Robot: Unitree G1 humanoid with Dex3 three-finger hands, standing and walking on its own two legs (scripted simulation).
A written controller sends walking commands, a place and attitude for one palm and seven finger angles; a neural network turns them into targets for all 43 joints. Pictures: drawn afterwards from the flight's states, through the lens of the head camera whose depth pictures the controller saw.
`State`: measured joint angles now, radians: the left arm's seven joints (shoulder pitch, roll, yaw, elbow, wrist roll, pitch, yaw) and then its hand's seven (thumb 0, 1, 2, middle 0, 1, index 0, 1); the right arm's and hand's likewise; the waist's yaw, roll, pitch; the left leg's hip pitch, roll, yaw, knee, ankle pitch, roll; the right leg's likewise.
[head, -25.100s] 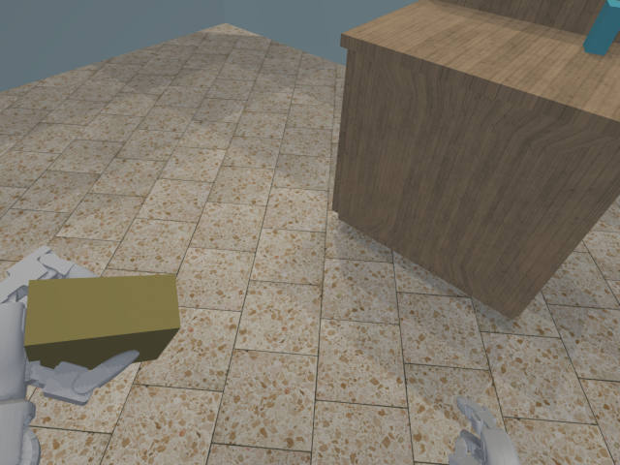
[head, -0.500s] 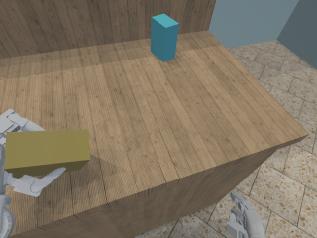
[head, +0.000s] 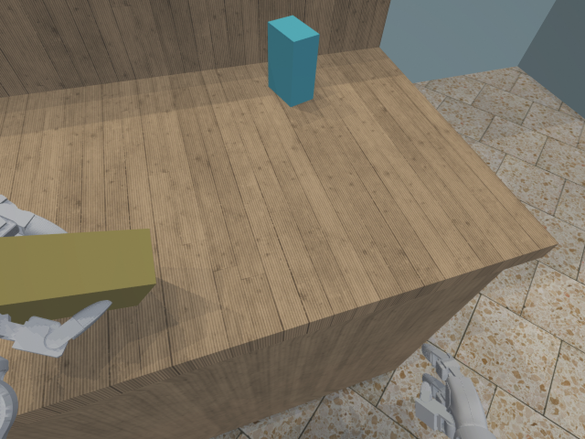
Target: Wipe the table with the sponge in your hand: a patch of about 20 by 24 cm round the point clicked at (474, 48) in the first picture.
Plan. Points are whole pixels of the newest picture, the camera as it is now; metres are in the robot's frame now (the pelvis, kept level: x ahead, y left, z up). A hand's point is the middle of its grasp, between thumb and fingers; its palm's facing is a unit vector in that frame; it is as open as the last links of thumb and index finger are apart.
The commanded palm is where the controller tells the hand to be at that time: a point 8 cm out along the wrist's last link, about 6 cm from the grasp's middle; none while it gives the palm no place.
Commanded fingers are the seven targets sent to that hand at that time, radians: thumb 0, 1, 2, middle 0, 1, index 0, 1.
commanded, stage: shuffle to correct the standing spot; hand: left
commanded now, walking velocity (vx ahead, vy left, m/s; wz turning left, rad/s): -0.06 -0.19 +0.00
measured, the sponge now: (101, 276) +0.24 +0.23 +0.14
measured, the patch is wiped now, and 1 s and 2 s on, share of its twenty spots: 0.05 0.05 0.10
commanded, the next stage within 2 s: come to a stop and stand still in 0.36 s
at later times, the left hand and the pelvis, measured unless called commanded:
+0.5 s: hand (103, 279) +0.22 +0.21 +0.17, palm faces +0.39 -0.83 -0.41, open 9.8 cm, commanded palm +0.16 +0.24 +0.17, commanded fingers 0.00 0.10 1.30 -1.20 -1.60 -1.20 -1.60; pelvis +0.00 -0.04 -0.01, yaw +0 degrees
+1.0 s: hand (26, 321) +0.18 +0.26 +0.16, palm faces +0.37 -0.88 -0.29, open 9.8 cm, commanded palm +0.13 +0.30 +0.17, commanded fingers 0.00 0.10 1.30 -1.20 -1.60 -1.20 -1.60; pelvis -0.03 +0.03 -0.01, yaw -2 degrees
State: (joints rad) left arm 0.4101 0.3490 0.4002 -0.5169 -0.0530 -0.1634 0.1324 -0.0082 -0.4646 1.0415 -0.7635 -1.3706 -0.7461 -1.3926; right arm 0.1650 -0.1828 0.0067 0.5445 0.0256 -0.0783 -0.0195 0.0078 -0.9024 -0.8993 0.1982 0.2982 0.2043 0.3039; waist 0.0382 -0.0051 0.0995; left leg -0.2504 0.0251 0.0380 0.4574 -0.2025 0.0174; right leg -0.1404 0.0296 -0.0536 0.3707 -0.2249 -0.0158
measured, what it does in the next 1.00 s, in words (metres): stands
